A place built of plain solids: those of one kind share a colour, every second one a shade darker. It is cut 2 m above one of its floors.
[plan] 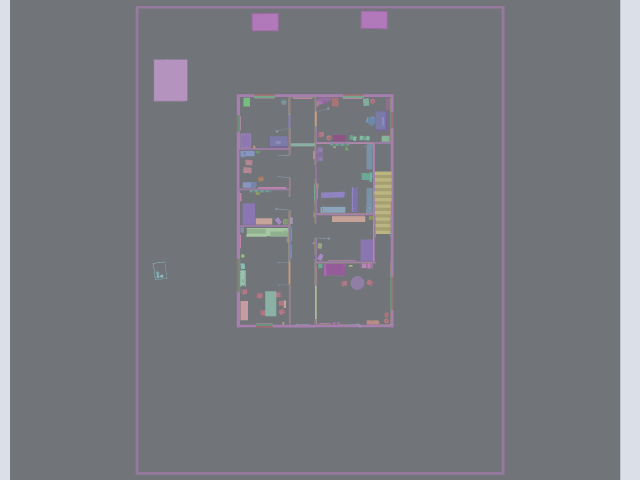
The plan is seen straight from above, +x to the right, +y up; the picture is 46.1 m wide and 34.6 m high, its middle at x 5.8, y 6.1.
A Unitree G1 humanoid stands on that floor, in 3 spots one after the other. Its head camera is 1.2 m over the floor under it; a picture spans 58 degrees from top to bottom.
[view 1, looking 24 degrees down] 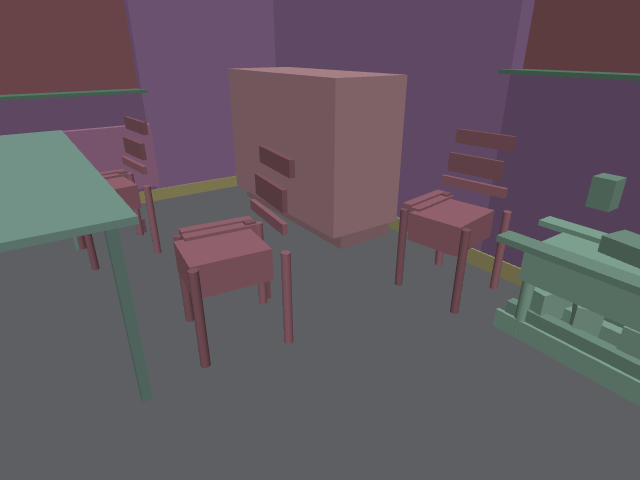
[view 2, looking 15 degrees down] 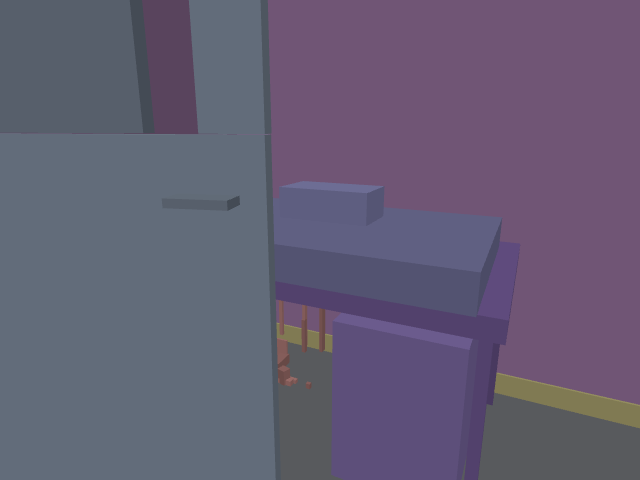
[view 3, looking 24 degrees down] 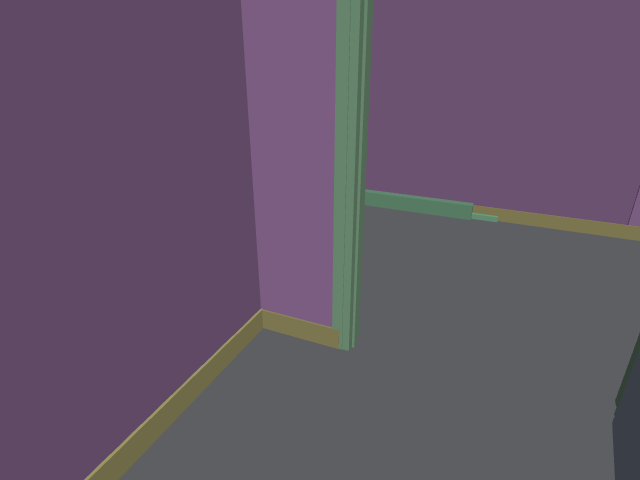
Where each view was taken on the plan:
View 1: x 2.10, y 3.70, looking -125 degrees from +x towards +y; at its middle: ground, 2.95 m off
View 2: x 2.10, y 14.65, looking -64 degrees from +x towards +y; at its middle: desk_load_lived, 1.35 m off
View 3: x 2.10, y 8.75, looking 24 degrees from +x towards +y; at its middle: wall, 1.73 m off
